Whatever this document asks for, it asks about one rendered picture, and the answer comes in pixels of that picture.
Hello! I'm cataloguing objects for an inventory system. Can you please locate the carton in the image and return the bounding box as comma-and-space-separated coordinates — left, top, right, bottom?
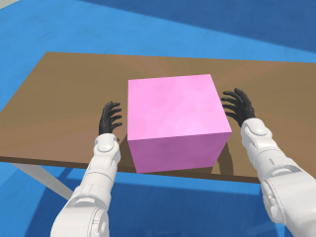
127, 74, 232, 174

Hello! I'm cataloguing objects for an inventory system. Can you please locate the right robot forearm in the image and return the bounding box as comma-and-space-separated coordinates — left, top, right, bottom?
240, 118, 316, 184

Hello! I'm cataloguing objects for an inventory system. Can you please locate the robot left upper arm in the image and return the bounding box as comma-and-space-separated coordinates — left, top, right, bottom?
51, 206, 110, 237

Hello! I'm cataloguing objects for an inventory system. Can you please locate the robot left hand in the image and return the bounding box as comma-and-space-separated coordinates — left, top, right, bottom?
99, 101, 122, 136

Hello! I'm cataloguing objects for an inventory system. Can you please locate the robot right hand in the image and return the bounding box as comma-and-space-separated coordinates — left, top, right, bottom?
220, 88, 256, 127

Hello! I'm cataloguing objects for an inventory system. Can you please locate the left robot forearm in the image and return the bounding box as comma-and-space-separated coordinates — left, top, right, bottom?
49, 133, 121, 237

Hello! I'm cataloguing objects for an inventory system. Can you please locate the robot right upper arm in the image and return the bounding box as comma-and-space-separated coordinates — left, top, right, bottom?
261, 171, 316, 237

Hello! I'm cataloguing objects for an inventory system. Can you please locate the table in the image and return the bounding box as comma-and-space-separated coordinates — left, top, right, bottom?
0, 51, 316, 200

